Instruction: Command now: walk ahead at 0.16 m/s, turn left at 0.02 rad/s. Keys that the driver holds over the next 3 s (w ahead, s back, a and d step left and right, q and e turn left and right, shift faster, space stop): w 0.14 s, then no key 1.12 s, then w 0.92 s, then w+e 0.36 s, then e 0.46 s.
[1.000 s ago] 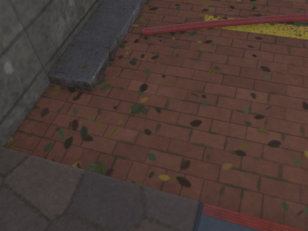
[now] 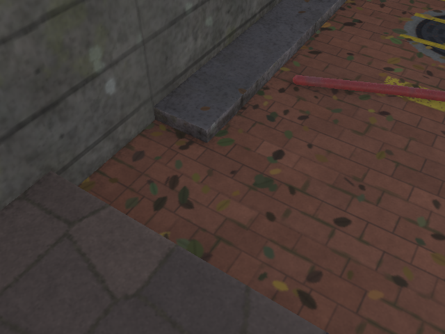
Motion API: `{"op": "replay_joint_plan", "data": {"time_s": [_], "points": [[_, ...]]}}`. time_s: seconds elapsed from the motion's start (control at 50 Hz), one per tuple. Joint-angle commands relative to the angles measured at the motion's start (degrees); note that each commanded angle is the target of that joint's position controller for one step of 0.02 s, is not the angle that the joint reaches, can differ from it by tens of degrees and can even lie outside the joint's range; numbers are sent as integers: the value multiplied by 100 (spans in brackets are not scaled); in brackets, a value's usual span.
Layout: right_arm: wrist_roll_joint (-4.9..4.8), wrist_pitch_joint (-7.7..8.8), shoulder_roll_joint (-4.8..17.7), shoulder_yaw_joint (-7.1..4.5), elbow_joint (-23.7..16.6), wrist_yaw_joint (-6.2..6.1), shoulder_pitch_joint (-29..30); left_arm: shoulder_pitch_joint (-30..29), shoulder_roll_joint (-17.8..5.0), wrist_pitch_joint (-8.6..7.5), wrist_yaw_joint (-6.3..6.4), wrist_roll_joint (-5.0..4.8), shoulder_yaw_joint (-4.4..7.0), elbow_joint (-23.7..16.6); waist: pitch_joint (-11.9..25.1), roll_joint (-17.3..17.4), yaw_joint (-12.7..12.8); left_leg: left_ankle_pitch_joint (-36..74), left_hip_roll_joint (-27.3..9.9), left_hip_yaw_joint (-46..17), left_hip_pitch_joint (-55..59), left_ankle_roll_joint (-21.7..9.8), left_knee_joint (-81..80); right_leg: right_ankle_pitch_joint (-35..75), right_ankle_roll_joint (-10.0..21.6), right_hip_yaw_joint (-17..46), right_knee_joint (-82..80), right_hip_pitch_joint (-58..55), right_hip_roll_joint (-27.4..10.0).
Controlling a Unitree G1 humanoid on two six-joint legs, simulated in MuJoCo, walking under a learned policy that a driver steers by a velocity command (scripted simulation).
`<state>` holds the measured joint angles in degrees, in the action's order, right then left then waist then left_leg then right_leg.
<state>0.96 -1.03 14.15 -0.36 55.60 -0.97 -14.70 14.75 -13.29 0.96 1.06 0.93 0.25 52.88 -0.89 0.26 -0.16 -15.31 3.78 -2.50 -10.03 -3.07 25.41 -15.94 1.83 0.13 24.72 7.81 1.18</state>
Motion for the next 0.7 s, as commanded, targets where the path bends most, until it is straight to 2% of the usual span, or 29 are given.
{"op": "replay_joint_plan", "data": {"time_s": [0.02, 0.04, 0.06, 0.08, 0.12, 0.14, 0.16, 0.18, 0.2, 0.22, 0.24, 0.26, 0.28, 0.3, 0.32, 0.36, 0.4, 0.44, 0.48, 0.52, 0.54, 0.56, 0.58, 0.6, 0.62, 0.64, 0.66, 0.7], "points": [[73, 36, 496, -137, -290, 45, 281, 551, -1032, 11, 3, 15, 278, 0, -694, -647, 261, -1594, -47, -61, -1325, -219, 537, -3135, 805, 1745, -1309, 313, -1141], [113, 79, 348, -104, -347, 83, 355, 629, -1100, 3, 7, 21, 325, 71, -843, -872, 257, -1158, -42, 312, -1524, -173, 1054, -3376, 1051, 2274, -1643, 300, -1588], [137, 135, 357, -106, -398, 106, 425, 598, -1037, -28, 4, 31, 335, 83, -928, -819, 245, -864, -251, 346, -1630, -155, 1429, -3179, 1199, 2539, -1828, 402, -1849], [116, 192, 431, -130, -417, 129, 409, 519, -1007, -73, -12, 57, 343, 68, -845, -711, 191, -944, -345, 294, -1681, -156, 1629, -2836, 1229, 2537, -1879, 356, -1888], [80, 295, 457, -145, -402, 194, 252, 295, -1038, -162, -51, 36, 376, 36, -692, -649, 38, -1006, -403, 358, -1402, -199, 1377, -2230, 1128, 2055, -1789, 353, -1689], [53, 338, 408, -143, -350, 203, 96, 157, -1030, -186, -72, 4, 389, 36, -685, -688, -83, -815, -339, 494, -853, -237, 936, -1984, 1015, 1693, -1648, 660, -1479], [32, 370, 295, -135, -200, 176, -213, 16, -952, -188, -81, -20, 379, 43, -688, -601, -253, -327, -177, 677, -119, -246, 326, -1545, 866, 1269, -1332, 1014, -1183], [22, 391, 264, -153, 13, 125, -639, 45, -854, -190, -71, -1, 363, 77, -612, -449, -373, -64, 11, 714, 595, -214, -111, -1063, 746, 959, -818, 1315, -920], [57, 428, 415, -197, 139, 50, -1023, 78, -638, -226, -49, 40, 303, 74, -447, -63, -463, -101, -340, 130, 1232, -221, -471, -594, 571, 586, -58, 1659, -655], [100, 462, 937, -303, 184, -26, -1543, 81, -188, -265, -76, 3, 170, -76, -144, 1137, -554, -801, -1714, -1966, 1754, -575, -1286, -947, 248, -130, 1528, 2392, 30], [44, 412, 1188, -361, 358, -25, -1888, 42, -500, -246, -52, 68, 251, -132, -355, 1296, -576, 375, -2557, -2978, 1464, -1115, -1475, -1865, 200, -244, 2560, 2836, 243], [62, 418, 894, -282, 262, -24, -1497, 77, -595, -225, -36, 91, 286, -43, -535, 502, -296, 1499, -2478, -2555, 1208, -1256, -1204, -1644, 225, 143, 3219, 2801, -33], [51, 449, 726, -235, 153, -19, -1146, 164, -425, -227, -48, 55, 242, 62, -504, 280, -130, 2499, -2263, -1940, 1021, -1186, -1098, -1327, 201, 197, 3364, 2651, -153], [44, 469, 601, -190, 89, -28, -891, 236, -368, -238, -60, 33, 225, 139, -375, 245, 22, 3220, -2005, -1401, 982, -997, -1091, -1002, 157, 177, 3275, 2410, -266], [31, 493, 448, -125, 84, -50, -783, 222, -381, -224, -80, 57, 227, 177, -247, 343, 82, 3928, -1822, -1002, 962, -881, -1048, -751, 90, 102, 3153, 2196, -293], [36, 512, 253, -20, 160, -79, -759, 232, -276, -154, -103, 39, 197, 253, -45, 492, 162, 5008, -1503, -381, 892, -736, -856, -396, -27, -37, 2843, 1793, -187], [33, 488, 172, 60, 265, -117, -810, 50, -123, -91, -63, -15, 133, 247, -34, 579, 154, 5428, -1338, -60, 803, -640, -686, -152, -81, -163, 2165, 1504, -113], [33, 437, 198, 93, 351, -149, -896, -153, -72, -50, 9, -41, 81, 224, -8, 720, 48, 5571, -1287, 39, 723, -622, -524, 8, -60, -289, 1574, 1208, -31], [19, 391, 174, 115, 439, -162, -976, -187, -94, -32, 70, -58, 59, 268, 29, 775, -24, 5372, -1332, -41, 657, -611, -379, 187, 2, -341, 1156, 923, -12], [-37, 353, 140, 132, 481, -165, -864, -62, -64, -57, 104, -43, 37, 355, -16, 590, 100, 4589, -1350, -143, 376, -499, -206, 740, 101, -322, 394, 368, -73], [-45, 347, 165, 120, 509, -156, -861, 89, -137, -97, 119, -14, 38, 420, 2, 349, 200, 3808, -1262, -165, 93, -326, -114, 1622, 148, -93, -93, -167, -263], [-18, 356, 165, 108, 499, -155, -999, 330, -480, -152, 142, 20, 108, 485, 198, -4, 163, 2528, -1047, -129, -295, -168, 49, 3043, 223, 431, -4, -844, -781], [-58, 294, -25, 107, 670, -165, -1582, 391, -633, -168, 130, 25, 117, 538, 278, -534, -96, 662, -698, -8, -485, -94, 27, 4359, 619, 846, 300, -1019, -1301], [-40, 192, -117, 115, 822, -212, -1707, 265, -457, -142, 110, -24, 81, 554, 230, -725, -38, -273, -561, 93, -301, -53, -89, 4110, 865, 1052, 275, -717, -1480], [4, 133, -49, 85, 823, -235, -1502, 6, -271, -112, 91, -11, 44, 518, -46, -681, -68, -276, -536, 33, -141, -44, -318, 3409, 755, 1051, 123, -281, -1310], [26, 110, -32, 67, 827, -226, -1317, -204, -192, -86, 90, -4, 34, 477, -245, -528, -72, 68, -551, -53, -30, -39, -484, 2861, 594, 868, 62, -35, -1053], [15, 101, 14, 41, 828, -208, -1152, -179, -131, -84, 109, -10, 23, 507, -310, -371, -13, 538, -625, -112, 94, -51, -561, 2736, 475, 701, 51, 64, -872], [-10, 113, -101, 59, 868, -190, -1081, -14, -114, -102, 152, -71, 29, 642, -176, -259, 13, 1206, -754, -126, 358, -51, -587, 2599, 341, 554, 19, 27, -721]]}}
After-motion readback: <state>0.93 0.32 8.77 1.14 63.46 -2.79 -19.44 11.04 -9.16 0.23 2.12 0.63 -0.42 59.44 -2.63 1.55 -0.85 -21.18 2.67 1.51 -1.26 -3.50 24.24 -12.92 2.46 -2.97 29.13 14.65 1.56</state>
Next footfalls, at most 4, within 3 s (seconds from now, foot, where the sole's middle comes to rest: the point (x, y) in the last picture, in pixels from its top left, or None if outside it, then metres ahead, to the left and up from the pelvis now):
0.56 right None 0.20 -0.07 -0.78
1.62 right None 0.31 -0.11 -0.78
2.14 left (217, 305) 0.63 0.05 -0.78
2.84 right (276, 237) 1.00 -0.18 -0.96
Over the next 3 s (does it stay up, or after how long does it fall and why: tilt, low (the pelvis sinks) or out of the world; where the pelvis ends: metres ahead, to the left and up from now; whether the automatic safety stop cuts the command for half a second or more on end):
stays up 0.88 -0.09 -0.20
